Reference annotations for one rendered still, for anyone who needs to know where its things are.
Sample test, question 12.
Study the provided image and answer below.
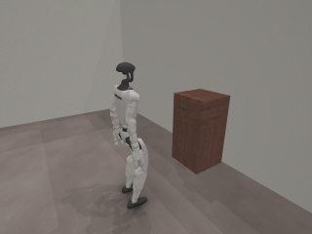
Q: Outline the robot right upper arm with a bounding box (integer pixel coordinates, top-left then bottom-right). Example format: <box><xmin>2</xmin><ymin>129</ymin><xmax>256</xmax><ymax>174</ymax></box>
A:
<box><xmin>125</xmin><ymin>91</ymin><xmax>139</xmax><ymax>126</ymax></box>

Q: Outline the left robot hand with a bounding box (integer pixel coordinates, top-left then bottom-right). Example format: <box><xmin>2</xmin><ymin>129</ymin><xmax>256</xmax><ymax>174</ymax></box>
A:
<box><xmin>112</xmin><ymin>130</ymin><xmax>124</xmax><ymax>146</ymax></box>

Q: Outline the left robot forearm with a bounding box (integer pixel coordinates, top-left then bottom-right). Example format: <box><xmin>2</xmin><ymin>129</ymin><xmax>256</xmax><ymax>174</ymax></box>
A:
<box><xmin>110</xmin><ymin>111</ymin><xmax>120</xmax><ymax>132</ymax></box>

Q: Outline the cabinet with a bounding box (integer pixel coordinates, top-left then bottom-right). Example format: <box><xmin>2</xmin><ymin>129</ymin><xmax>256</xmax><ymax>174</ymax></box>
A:
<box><xmin>172</xmin><ymin>89</ymin><xmax>230</xmax><ymax>175</ymax></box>

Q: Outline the robot left upper arm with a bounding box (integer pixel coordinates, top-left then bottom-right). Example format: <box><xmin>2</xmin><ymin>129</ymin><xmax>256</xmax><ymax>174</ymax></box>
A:
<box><xmin>109</xmin><ymin>85</ymin><xmax>119</xmax><ymax>114</ymax></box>

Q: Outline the handle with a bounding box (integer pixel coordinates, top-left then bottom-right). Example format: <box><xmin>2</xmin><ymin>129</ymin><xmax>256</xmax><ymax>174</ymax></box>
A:
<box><xmin>178</xmin><ymin>105</ymin><xmax>190</xmax><ymax>110</ymax></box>

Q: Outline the left robot foot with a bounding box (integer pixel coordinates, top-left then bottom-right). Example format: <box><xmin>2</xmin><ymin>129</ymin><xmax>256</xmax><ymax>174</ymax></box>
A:
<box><xmin>122</xmin><ymin>184</ymin><xmax>134</xmax><ymax>194</ymax></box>

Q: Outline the right robot hand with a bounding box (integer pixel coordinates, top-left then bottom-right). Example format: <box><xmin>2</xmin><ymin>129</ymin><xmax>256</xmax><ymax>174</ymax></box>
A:
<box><xmin>132</xmin><ymin>149</ymin><xmax>144</xmax><ymax>169</ymax></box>

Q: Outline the left robot thigh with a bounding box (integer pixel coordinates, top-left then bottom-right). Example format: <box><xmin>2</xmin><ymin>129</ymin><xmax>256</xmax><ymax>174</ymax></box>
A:
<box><xmin>118</xmin><ymin>133</ymin><xmax>135</xmax><ymax>166</ymax></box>

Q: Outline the drawer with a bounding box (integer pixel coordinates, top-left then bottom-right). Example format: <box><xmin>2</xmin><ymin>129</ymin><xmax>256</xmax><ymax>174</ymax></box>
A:
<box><xmin>175</xmin><ymin>97</ymin><xmax>201</xmax><ymax>119</ymax></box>

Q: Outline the right robot forearm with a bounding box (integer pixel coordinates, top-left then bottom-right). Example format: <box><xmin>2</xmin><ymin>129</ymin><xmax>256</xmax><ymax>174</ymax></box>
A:
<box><xmin>127</xmin><ymin>119</ymin><xmax>139</xmax><ymax>151</ymax></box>

